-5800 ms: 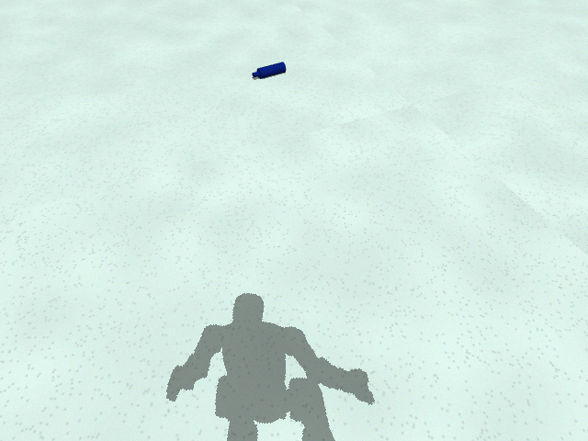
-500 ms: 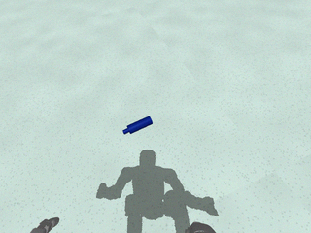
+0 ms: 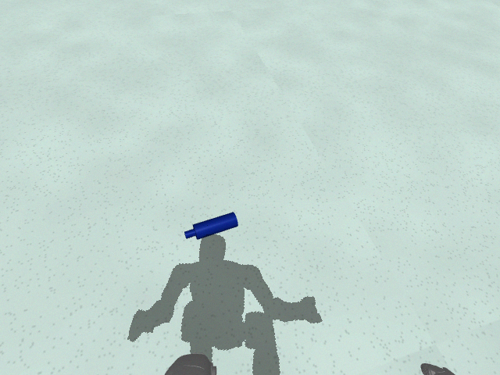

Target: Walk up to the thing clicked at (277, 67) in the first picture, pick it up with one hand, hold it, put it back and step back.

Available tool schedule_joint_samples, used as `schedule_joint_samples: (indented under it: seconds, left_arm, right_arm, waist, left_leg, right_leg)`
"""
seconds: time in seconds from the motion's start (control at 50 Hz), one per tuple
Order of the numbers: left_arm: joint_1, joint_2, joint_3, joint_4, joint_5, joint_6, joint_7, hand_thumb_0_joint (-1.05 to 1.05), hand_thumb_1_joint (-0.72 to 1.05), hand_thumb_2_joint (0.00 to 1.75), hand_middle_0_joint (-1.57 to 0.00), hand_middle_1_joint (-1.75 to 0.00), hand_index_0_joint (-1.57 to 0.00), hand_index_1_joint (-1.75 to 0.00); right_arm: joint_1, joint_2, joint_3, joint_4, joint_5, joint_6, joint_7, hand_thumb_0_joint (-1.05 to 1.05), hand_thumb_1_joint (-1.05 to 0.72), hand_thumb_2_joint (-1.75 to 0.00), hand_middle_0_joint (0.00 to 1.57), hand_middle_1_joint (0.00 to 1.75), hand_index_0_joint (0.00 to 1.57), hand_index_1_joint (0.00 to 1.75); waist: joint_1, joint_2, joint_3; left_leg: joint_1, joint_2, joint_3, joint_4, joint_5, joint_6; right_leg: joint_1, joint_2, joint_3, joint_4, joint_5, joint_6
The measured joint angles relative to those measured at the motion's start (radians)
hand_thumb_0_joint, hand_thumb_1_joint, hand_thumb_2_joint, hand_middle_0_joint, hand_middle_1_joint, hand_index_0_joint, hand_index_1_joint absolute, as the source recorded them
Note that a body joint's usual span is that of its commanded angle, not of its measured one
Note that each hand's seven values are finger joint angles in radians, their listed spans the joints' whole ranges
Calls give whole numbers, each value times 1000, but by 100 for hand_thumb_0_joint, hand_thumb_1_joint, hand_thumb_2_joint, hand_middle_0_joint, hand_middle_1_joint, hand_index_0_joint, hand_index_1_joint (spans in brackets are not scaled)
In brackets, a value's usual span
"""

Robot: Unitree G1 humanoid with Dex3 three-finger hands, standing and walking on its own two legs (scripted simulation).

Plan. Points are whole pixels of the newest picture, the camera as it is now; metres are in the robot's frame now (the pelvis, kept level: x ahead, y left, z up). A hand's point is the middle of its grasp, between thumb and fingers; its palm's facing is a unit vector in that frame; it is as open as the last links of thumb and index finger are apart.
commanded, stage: walk up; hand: left
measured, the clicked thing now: (210, 227) +0.75 +0.18 -0.72
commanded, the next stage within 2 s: none
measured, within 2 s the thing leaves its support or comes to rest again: neither
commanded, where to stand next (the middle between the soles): +0.29 -0.03 m, yaw -2 degrees
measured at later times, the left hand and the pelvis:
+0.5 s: hand (122, 322) +0.20 +0.23 -0.10, palm faces -0.01 -0.89 -0.46, open 7.4 cm; pelvis +0.14 -0.05 +0.01, yaw -1 degrees
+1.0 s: hand (133, 294) +0.26 +0.24 -0.15, palm faces -0.06 -0.94 -0.34, open 7.4 cm; pelvis +0.20 -0.02 +0.01, yaw +0 degrees
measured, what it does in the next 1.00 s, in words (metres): walks ahead: right foot, then left foot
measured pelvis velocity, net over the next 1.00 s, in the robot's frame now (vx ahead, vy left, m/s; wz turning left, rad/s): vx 0.20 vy -0.02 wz -0.01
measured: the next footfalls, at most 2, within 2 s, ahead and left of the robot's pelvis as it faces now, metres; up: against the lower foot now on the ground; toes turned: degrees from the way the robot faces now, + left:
right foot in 0.38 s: +0.25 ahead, -0.17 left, +0.00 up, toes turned -5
left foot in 0.82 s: +0.31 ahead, +0.10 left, +0.00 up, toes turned -1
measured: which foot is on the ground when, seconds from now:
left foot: down 0.00-0.40, up 0.42-0.80, down 0.82-1.00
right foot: up 0.00-0.36, down 0.38-0.86, up 0.88-1.00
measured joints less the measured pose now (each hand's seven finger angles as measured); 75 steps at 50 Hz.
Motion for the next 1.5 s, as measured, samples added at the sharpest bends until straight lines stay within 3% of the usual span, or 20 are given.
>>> schedule_joint_samples:
  seconds: [0.06, 0.1, 0.18, 0.26, 0.34, 0.38, 0.42, 0.48, 0.54, 0.68, 0.78, 0.84, 0.88, 0.92, 0.96, 1.1, 1.16, 1.24, 1.32, 1.5]
  left_arm:
    - [-17, -11, -19, 12, 1, 17, 3, 1, 90, 90, -20, -30, -20, -30]
    - [-29, -2, -20, 11, -3, 17, -2, 1, 90, 90, -20, -30, -20, -30]
    - [-48, 12, -9, 0, -9, 14, -14, 1, 90, 90, -20, -30, -20, -30]
    - [-50, 15, 0, 11, -1, 16, -28, 0, 90, 90, -20, -30, -20, -30]
    - [-54, 9, 5, 33, 3, 9, -36, 1, 90, 90, -20, -30, -20, -30]
    - [-49, 11, 9, 35, 6, -9, -32, 1, 90, 90, -20, -30, -20, -30]
    - [-58, -5, 15, 35, 11, -29, -18, 0, 90, 90, -20, -30, -20, -30]
    - [-53, -19, 5, 14, 7, -43, -7, 0, 90, 90, -20, -30, -20, -30]
    - [-34, -37, -9, 5, -4, -46, 2, 0, 90, 90, -20, -30, -20, -30]
    - [2, -38, -23, -3, 2, -40, 21, 0, 90, 90, -20, -30, -20, -30]
    - [-30, -27, -30, -5, 8, -23, 31, 0, 90, 90, -20, -30, -20, -30]
    - [-63, -15, -36, -2, -1, -6, 36, 0, 90, 90, -20, -30, -20, -30]
    - [-96, -10, -37, 4, -7, 11, 41, 1, 90, 90, -20, -30, -20, -30]
    - [-108, -17, -43, 14, -6, 19, 43, 1, 90, 90, -20, -30, -20, -30]
    - [-109, -18, -48, 30, -3, 23, 38, 1, 90, 90, -20, -30, -20, -30]
    - [-87, -20, -38, 84, 6, 12, 30, 0, 90, 90, -20, -30, -20, -30]
    - [-81, -33, -29, 113, 18, 4, 40, 0, 90, 90, -20, -30, -20, -30]
    - [-58, -29, -28, 128, 28, 4, 37, 0, 90, 90, -20, -30, -20, -30]
    - [-82, -28, -37, 141, 15, 10, 34, 1, 90, 90, -20, -30, -20, -30]
    - [-158, -27, -52, 153, -2, 10, 28, 1, 90, 90, -20, -30, -20, -30]
  right_arm:
    - [3, 3, 2, -28, 22, -11, -13, 1, -91, -90, 20, 30, 21, 30]
    - [15, 13, 11, -33, 30, -12, -21, 1, -91, -90, 20, 30, 21, 30]
    - [50, 17, 22, -31, 32, -14, -23, 0, -91, -90, 20, 30, 21, 30]
    - [70, 4, 17, -28, 24, -7, -17, 1, -90, -90, 21, 30, 21, 30]
    - [88, -22, 6, -27, 20, 5, -10, 1, -90, -90, 21, 30, 21, 30]
    - [97, -34, 2, -25, 21, 18, -9, 1, -90, -90, 21, 30, 21, 30]
    - [92, -50, -4, -12, 24, 33, -14, 1, -90, -90, 20, 30, 21, 30]
    - [80, -44, 5, 12, 26, 57, -22, 1, -91, -90, 20, 30, 20, 30]
    - [62, -48, 9, 18, 33, 60, -17, 1, -91, -90, 20, 30, 20, 30]
    - [27, -42, -2, 10, 27, 76, -8, 1, -91, -90, 20, 30, 20, 30]
    - [-4, -22, 2, 38, 24, 82, -17, 1, -91, -90, 20, 30, 20, 30]
    - [-18, -3, 5, 53, 19, 70, -27, 1, -91, -90, 20, 30, 20, 30]
    - [-30, 20, 12, 54, 12, 63, -30, 1, -91, -90, 20, 30, 20, 30]
    - [-39, 28, 20, 47, 16, 59, -24, 1, -91, -90, 20, 30, 20, 30]
    - [-42, 36, 25, 39, 16, 60, -25, 1, -91, -90, 20, 30, 21, 30]
    - [-45, 11, 25, 33, 12, 69, -25, 1, -90, -90, 21, 30, 21, 30]
    - [-50, -9, 21, 48, 19, 87, -29, 1, -91, -90, 20, 30, 21, 30]
    - [-42, -2, 25, 87, 23, 95, -30, 1, -91, -90, 20, 30, 21, 30]
    - [-39, -3, 26, 118, 26, 66, -30, 1, -91, -90, 20, 30, 20, 30]
    - [-62, 38, 53, 177, 28, 58, -28, 1, -91, -90, 20, 30, 21, 30]
  waist:
    - [-26, 16, 7]
    - [-33, 4, 7]
    - [-38, -9, 4]
    - [-40, 1, -3]
    - [-55, 37, -14]
    - [-55, 57, -21]
    - [-49, 119, -7]
    - [-20, 126, -5]
    - [-6, 140, -7]
    - [-2, 147, 2]
    - [-1, 122, 21]
    - [-8, 80, 23]
    - [-3, 29, 36]
    - [-8, 24, 36]
    - [-21, 21, 24]
    - [-44, 39, -17]
    - [-42, 95, -18]
    - [-11, 99, -51]
    - [-22, 108, -42]
    - [-28, 62, -50]
  left_leg:
    - [41, 9, -11, -3, -33, 9]
    - [90, 6, -8, -54, -25, 4]
    - [162, -2, -5, -122, -25, -1]
    - [212, -2, 17, -147, -53, -2]
    - [231, 5, 20, -118, -109, -16]
    - [222, 17, 17, -56, -163, -25]
    - [181, 55, -22, 92, -227, 5]
    - [70, -5, -62, 354, -270, 11]
    - [-26, -16, -75, 441, -209, 7]
    - [-121, 17, -136, 296, -72, -26]
    - [-59, 30, -97, 90, -21, -29]
    - [13, 4, -70, -16, 2, -20]
    - [10, -23, -49, 0, -9, -15]
    - [9, -14, -46, 10, -16, -1]
    - [20, -7, -44, -8, -12, 8]
    - [25, -8, -28, -23, -13, 6]
    - [18, 19, -46, 31, -50, -1]
    - [12, -9, -63, 103, -188, -2]
    - [71, -7, -71, -28, -41, -11]
    - [108, -13, -59, -66, -53, -18]
  right_leg:
    - [-140, 42, 64, 273, -23, -10]
    - [-213, 37, 101, 314, 27, -10]
    - [-304, -11, 132, 223, 125, 12]
    - [-328, -54, 114, 53, 192, 35]
    - [-277, -55, 88, -116, 242, 34]
    - [-220, -35, 73, -201, 289, 33]
    - [-204, 5, 42, -173, 290, 31]
    - [-181, -1, 46, -157, 247, 17]
    - [-121, -2, 44, -233, 264, 17]
    - [-41, 16, 31, -315, 267, 18]
    - [-59, 17, 15, -245, 212, 32]
    - [-104, -8, 13, -135, 145, 50]
    - [-140, -25, 52, -54, 74, 24]
    - [-178, 3, 69, 48, -29, 9]
    - [-201, 19, 73, 98, -61, 6]
    - [-150, 16, 72, -92, 42, 19]
    - [-98, 48, 55, -183, 190, 33]
    - [-90, 40, 75, -192, 171, 20]
    - [-79, 21, 65, -192, 164, 51]
    - [-37, 14, 75, -247, 172, 56]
